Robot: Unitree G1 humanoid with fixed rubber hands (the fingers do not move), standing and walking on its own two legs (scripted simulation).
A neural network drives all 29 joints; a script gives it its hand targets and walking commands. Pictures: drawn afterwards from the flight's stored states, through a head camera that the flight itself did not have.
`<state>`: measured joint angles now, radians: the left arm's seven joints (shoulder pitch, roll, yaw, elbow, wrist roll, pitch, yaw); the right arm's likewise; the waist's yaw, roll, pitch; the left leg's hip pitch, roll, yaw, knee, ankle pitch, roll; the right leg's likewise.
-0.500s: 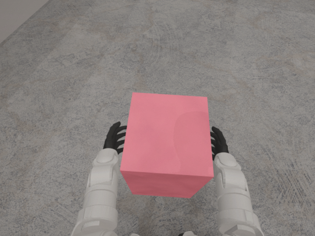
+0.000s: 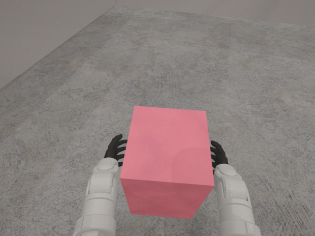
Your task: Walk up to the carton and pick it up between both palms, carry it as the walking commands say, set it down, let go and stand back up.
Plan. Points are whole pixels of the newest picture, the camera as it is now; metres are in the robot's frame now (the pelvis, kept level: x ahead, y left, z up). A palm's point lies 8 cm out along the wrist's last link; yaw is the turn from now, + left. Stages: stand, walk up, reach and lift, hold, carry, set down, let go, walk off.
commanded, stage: reach and lift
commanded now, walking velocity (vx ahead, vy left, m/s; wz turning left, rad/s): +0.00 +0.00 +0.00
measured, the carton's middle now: (165, 166) +0.34 +0.00 -0.05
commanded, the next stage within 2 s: hold in 1.30 s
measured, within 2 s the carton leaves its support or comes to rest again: neither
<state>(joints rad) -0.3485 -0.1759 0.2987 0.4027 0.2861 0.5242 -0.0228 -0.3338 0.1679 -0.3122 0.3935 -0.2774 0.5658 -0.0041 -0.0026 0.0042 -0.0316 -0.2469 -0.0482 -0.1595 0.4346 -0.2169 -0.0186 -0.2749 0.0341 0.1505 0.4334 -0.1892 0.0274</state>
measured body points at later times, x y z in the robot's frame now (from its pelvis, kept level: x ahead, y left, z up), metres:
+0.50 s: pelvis +0.00 -0.01 +0.00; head -0.04 -0.01 +0.45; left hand +0.32 +0.14 +0.05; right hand +0.31 -0.15 +0.04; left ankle +0.01 +0.13 -0.74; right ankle +0.02 -0.14 -0.74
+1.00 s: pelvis +0.01 +0.00 +0.01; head -0.03 -0.01 +0.45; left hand +0.31 +0.15 +0.05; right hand +0.31 -0.15 +0.04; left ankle +0.01 +0.13 -0.74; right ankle +0.02 -0.13 -0.74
